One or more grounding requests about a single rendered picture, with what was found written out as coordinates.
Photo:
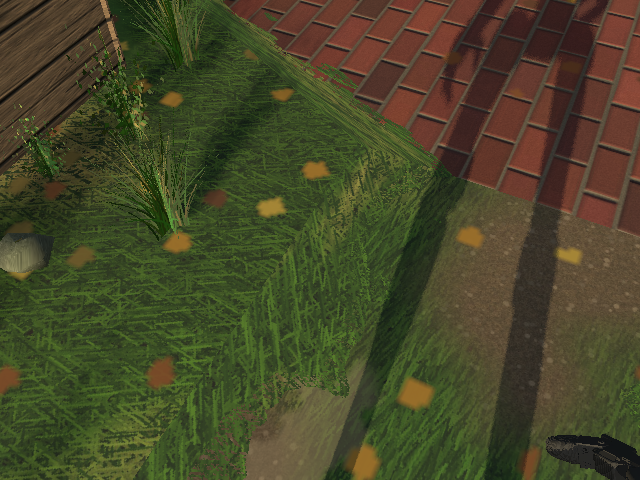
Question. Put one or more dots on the robot right hand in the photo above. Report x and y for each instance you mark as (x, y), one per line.
(608, 456)

